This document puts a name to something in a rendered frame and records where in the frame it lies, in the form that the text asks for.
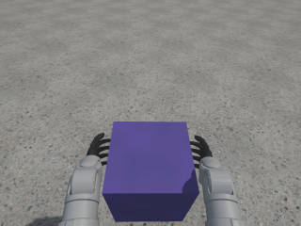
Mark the carton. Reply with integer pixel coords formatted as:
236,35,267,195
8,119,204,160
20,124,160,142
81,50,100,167
102,121,199,222

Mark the robot right forearm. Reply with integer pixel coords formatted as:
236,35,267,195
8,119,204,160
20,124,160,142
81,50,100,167
198,156,246,226

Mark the robot right hand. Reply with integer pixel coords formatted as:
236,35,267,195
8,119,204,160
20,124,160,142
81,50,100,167
190,135,213,169

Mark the robot left hand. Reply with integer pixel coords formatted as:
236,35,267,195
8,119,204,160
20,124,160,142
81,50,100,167
87,133,111,166

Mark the robot left forearm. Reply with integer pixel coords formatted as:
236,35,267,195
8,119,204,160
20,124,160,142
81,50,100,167
57,154,103,226

